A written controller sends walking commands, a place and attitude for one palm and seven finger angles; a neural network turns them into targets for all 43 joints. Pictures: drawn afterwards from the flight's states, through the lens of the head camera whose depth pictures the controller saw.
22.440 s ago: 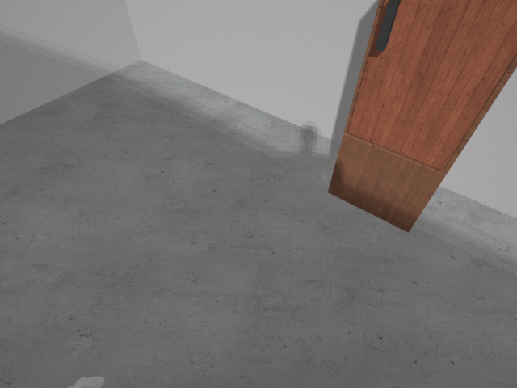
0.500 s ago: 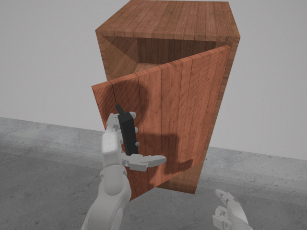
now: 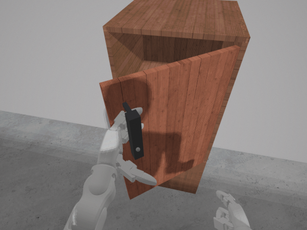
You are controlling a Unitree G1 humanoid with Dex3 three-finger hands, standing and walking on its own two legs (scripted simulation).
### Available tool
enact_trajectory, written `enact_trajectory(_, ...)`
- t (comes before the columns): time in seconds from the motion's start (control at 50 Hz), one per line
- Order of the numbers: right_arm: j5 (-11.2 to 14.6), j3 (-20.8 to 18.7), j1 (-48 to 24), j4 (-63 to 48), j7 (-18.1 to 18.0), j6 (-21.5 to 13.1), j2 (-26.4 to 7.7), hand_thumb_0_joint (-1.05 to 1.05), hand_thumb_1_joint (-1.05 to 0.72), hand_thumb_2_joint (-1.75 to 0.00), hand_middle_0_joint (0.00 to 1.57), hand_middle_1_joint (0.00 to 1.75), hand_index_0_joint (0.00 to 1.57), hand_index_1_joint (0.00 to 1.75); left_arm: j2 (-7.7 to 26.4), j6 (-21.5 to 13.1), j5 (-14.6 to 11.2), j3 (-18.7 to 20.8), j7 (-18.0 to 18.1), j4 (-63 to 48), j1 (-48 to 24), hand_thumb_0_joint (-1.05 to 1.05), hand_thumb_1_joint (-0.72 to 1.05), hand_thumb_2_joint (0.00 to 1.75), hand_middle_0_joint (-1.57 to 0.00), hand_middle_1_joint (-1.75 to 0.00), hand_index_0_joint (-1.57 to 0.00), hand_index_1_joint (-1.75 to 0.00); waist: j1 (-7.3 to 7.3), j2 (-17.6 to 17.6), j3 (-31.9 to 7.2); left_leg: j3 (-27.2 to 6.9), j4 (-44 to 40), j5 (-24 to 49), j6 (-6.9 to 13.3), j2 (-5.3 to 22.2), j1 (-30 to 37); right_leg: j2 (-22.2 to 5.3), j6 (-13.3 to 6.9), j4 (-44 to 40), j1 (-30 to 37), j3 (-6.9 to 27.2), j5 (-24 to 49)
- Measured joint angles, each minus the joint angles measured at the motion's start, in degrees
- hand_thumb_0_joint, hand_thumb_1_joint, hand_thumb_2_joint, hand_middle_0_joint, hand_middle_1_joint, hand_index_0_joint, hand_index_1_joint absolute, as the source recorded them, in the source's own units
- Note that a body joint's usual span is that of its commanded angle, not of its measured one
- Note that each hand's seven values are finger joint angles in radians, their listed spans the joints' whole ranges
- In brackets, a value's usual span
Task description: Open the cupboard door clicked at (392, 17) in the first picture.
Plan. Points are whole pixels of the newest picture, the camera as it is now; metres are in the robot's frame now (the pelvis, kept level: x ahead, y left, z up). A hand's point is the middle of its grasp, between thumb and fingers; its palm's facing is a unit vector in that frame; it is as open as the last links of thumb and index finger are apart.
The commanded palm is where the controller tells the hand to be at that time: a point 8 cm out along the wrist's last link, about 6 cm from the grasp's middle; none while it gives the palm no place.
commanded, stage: slide the hand sideways off the handle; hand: left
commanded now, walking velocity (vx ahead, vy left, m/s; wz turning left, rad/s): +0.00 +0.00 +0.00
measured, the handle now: (132, 131) +0.32 +0.10 +0.12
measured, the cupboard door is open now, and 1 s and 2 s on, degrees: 40 43 43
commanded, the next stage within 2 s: draw the hand back to the body in 1.06 s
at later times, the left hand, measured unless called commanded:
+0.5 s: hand (136, 163) +0.23 +0.07 +0.12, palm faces -0.16 -0.99 -0.05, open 16.0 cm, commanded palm +0.19 +0.15 +0.12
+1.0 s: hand (105, 175) +0.20 +0.13 +0.11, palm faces -0.10 -0.99 -0.09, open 15.9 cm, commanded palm +0.16 +0.20 +0.12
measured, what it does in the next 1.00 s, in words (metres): stands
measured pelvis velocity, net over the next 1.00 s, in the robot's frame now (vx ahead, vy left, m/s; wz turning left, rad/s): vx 0.02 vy -0.02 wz -0.02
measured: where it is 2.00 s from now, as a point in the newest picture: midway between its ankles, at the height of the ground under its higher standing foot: outside the picture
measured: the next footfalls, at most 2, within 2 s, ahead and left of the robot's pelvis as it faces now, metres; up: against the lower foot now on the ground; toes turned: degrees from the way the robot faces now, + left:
none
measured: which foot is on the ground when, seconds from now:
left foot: down 0.00-1.00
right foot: down 0.00-1.00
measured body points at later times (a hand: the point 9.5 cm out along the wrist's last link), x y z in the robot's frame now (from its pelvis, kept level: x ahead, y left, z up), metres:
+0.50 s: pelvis +0.02 -0.01 +0.00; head +0.00 -0.03 +0.44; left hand +0.23 +0.12 +0.13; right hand +0.20 -0.22 -0.08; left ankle -0.01 +0.12 -0.73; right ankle +0.05 -0.13 -0.73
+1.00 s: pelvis +0.02 -0.02 -0.01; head +0.00 -0.04 +0.44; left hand +0.20 +0.19 +0.12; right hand +0.20 -0.25 -0.07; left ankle -0.01 +0.12 -0.73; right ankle +0.05 -0.13 -0.73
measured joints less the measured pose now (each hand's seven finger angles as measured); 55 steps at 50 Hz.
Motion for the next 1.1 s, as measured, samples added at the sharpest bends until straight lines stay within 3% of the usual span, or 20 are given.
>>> enact_trajectory(0.06, 1.0, 0.5, 1.2, -0.7, -0.2, -2.1, -0.8, 0.01, -0.91, -0.9, 0.2, 0.3, 0.2, 0.3, 3.3, -0.1, -4.9, 1.9, -8.2, 0.0, 0.0, -0.01, -0.49, 0.3, -0.29, -0.45, -0.2, -0.47, -0.3, 0.3, -0.6, 0.0, 0.7, -0.5, 0.0, -0.1, -0.3, -0.1, 0.1, 0.6, -0.2, 0.0, -0.5)
enact_trajectory(0.1, 1.4, 0.6, 1.6, -1.0, 0.1, -3.6, -1.0, 0.01, -0.91, -0.9, 0.2, 0.3, 0.2, 0.3, 3.5, 0.6, -7.0, 2.7, -10.1, -1.0, 0.9, -0.01, -0.5, 0.3, -0.25, -0.41, -0.18, -0.45, -0.69, 0.4, -1.0, 0.2, 1.0, -0.8, 0.0, -0.1, -0.4, -0.1, 0.2, 0.9, -0.5, 0.2, -0.7)
enact_trajectory(0.14, 1.6, 0.5, 2.1, -1.5, 0.7, -4.8, -1.0, 0.01, -0.91, -0.9, 0.2, 0.3, 0.2, 0.3, 2.7, 1.4, -7.8, 3.0, -10.1, -3.0, 2.9, -0.01, -0.5, 0.3, -0.24, -0.39, -0.18, -0.44, -1.11, 0.4, -1.4, 0.5, 1.2, -1.1, 0.0, 0.0, -0.6, 0.1, 0.2, 1.3, -0.9, 0.6, -0.8)
enact_trajectory(0.24, 1.5, 0.2, 3.0, -3.2, 2.1, -5.8, -0.8, 0.01, -0.91, -0.9, 0.2, 0.3, 0.2, 0.3, 1.2, 1.3, -5.9, 1.5, -7.9, -8.7, 8.9, -0.01, -0.5, 0.3, -0.23, -0.37, -0.18, -0.41, -1.8, 0.2, -1.9, 1.3, 1.9, -1.9, -0.1, 0.4, -1.1, 0.5, 0.1, 2.4, -2.0, 1.3, -1.5)
enact_trajectory(0.42, 1.3, 0.5, 3.0, -3.8, 1.4, -4.5, -0.7, 0.01, -0.9, -0.9, 0.2, 0.3, 0.2, 0.3, 3.2, 0.4, -6.2, 3.0, -8.6, -13.3, 13.6, -0.01, -0.5, 0.3, -0.24, -0.36, -0.19, -0.38, -2.18, 0.3, -1.8, 1.6, 2.2, -2.7, -0.8, 1.5, -1.4, 1.6, -0.6, 3.4, -2.8, 1.5, -2.5)
enact_trajectory(0.6, 1.8, -0.5, 4.2, -4.1, 0.3, -6.4, -1.9, 0.01, -0.9, -0.9, 0.2, 0.3, 0.2, 0.3, 6.6, -2.3, -9.8, 8.7, -12.2, -16.9, 23.0, -0.01, -0.49, 0.3, -0.23, -0.34, -0.2, -0.35, -1.95, 1.2, -2.2, 0.9, 3.2, -3.8, -1.8, 2.8, -1.9, 2.8, -1.5, 4.1, -3.1, 0.7, -3.6)
enact_trajectory(0.84, 2.3, -1.5, 4.6, -1.5, -1.3, -13.1, -3.5, 0.01, -0.91, -0.9, 0.2, 0.3, 0.2, 0.3, 10.6, -9.3, -15.7, 16.1, -19.7, -12.4, 24.5, -0.01, -0.5, 0.3, -0.26, -0.36, -0.22, -0.34, -1.63, 1.6, -2.0, -0.5, 5.6, -4.6, -2.3, 3.5, -3.8, 3.3, -2.1, 5.3, -4.1, -0.7, -4.2)
enact_trajectory(1.1, 2.9, -1.2, 5.5, -0.6, -1.4, -17.6, -3.2, 0.01, -0.9, -0.9, 0.2, 0.3, 0.2, 0.3, 10.3, -9.8, -17.2, 21.6, -20.5, -10.8, 25.8, -0.01, -0.49, 0.3, -0.2, -0.33, -0.2, -0.33, -1.18, 1.6, -2.1, -0.5, 5.8, -4.2, -1.8, 2.8, -4.0, 2.7, -1.4, 4.7, -3.8, -0.6, -3.5)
